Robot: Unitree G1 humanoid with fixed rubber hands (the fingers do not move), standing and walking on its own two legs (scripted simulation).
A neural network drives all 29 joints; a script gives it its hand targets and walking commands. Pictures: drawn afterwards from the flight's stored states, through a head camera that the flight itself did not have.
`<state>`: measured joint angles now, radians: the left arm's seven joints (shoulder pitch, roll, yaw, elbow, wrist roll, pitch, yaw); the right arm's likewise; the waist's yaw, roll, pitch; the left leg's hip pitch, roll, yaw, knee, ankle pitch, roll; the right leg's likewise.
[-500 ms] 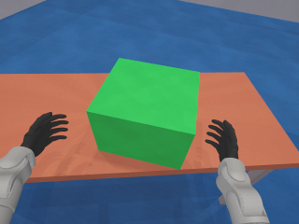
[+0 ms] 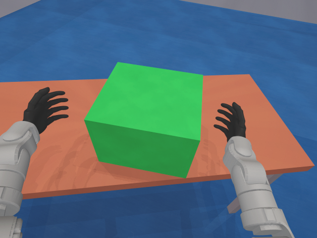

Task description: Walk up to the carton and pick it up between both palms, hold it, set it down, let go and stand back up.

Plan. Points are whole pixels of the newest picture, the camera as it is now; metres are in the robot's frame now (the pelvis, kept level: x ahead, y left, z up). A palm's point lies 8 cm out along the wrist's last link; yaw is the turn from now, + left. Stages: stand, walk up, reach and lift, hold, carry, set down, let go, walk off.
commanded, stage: reach and lift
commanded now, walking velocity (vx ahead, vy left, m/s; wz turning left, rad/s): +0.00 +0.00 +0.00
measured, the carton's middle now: (150, 118) +0.49 +0.01 -0.01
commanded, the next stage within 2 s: none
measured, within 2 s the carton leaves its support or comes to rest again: neither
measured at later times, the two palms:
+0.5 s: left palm (54, 96) +0.44 +0.25 +0.13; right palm (236, 113) +0.39 -0.21 +0.12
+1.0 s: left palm (66, 101) +0.46 +0.24 +0.10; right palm (233, 117) +0.41 -0.22 +0.09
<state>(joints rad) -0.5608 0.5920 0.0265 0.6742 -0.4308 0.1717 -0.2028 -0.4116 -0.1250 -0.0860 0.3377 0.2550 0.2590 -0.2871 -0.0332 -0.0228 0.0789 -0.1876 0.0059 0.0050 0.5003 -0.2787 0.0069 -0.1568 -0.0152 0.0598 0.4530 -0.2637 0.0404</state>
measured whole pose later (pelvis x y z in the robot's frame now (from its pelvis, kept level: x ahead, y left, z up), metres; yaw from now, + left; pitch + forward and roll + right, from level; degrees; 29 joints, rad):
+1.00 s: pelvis +0.00 +0.00 +0.00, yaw +0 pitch +10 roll -1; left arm -1.04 0.52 -0.14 1.40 -0.43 -0.12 -0.16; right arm -0.87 -0.17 -0.09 1.04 0.26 -0.02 -0.21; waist -0.12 -0.02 -0.05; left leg -0.45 0.01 0.00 0.51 -0.24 0.01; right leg -0.41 -0.01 0.06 0.45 -0.23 0.05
